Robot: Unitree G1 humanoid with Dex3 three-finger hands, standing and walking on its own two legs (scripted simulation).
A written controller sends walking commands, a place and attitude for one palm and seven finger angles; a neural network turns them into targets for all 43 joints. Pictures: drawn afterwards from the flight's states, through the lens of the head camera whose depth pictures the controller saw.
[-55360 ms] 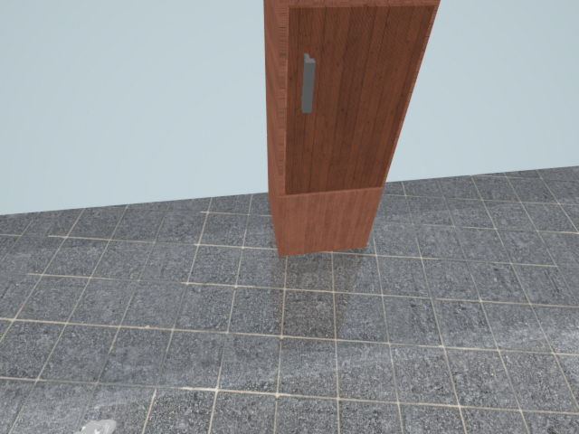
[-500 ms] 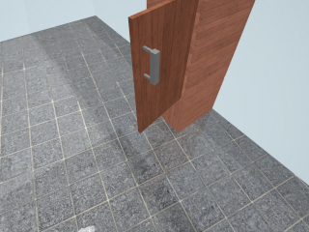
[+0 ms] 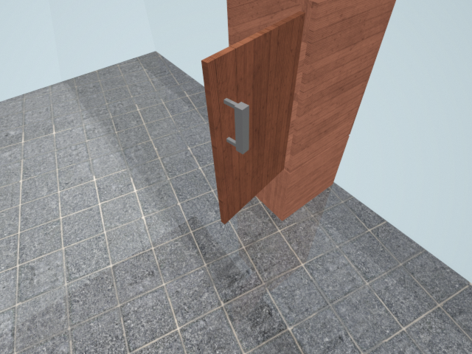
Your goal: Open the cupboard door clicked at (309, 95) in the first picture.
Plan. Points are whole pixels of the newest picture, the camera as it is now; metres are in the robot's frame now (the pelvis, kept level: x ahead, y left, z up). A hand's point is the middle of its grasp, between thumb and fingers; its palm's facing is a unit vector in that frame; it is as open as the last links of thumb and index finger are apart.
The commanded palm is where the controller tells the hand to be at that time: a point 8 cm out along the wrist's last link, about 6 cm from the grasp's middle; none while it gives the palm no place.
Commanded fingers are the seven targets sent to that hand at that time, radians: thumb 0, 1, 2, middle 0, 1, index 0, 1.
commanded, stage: let the arm hang, fingers relaxed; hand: left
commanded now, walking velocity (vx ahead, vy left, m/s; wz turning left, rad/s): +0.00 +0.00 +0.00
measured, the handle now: (235, 126) +0.61 +0.04 +0.04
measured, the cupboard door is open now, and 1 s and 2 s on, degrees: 100 100 100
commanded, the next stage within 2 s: look to check the result in 0.32 s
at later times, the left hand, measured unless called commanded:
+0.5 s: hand out of the picture -0.01 +0.16 -0.18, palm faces +0.04 -0.98 -0.17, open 7.3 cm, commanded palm none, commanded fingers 0.00 0.90 0.90 -0.20 -0.30 -0.20 -0.30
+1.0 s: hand out of the picture +0.00 +0.17 -0.18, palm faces +0.03 -0.98 -0.18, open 7.3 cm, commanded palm none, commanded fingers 0.00 0.90 0.90 -0.20 -0.30 -0.20 -0.30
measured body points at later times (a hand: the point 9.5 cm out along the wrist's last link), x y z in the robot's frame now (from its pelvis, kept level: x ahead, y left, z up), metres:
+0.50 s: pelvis +0.01 +0.00 +0.00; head +0.02 +0.00 +0.45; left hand -0.01 +0.21 -0.16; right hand -0.02 -0.19 -0.17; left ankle -0.01 +0.11 -0.74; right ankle +0.01 -0.09 -0.74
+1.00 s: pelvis +0.01 +0.01 +0.00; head +0.03 +0.00 +0.45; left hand +0.00 +0.22 -0.16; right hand -0.01 -0.20 -0.17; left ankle -0.01 +0.11 -0.74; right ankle +0.01 -0.09 -0.74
